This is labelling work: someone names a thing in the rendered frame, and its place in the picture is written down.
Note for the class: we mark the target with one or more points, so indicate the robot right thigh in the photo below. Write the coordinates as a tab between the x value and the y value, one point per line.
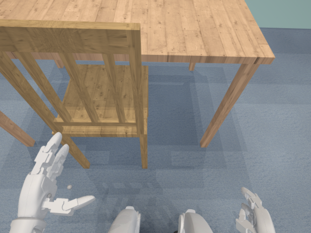
192	223

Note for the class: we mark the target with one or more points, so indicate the robot left thigh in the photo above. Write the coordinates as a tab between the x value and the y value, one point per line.
127	221

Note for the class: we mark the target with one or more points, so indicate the robot left hand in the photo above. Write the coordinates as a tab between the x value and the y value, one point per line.
41	181

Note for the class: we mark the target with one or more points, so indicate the chair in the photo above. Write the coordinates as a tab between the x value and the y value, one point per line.
100	100

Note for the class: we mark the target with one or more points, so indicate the robot right hand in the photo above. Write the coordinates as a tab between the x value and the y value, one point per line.
259	218

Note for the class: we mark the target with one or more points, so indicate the robot thigh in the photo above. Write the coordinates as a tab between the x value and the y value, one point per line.
192	223
127	221

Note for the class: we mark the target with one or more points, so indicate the table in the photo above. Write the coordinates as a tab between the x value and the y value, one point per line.
183	31

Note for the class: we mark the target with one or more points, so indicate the left robot forearm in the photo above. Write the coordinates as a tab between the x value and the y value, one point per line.
27	225

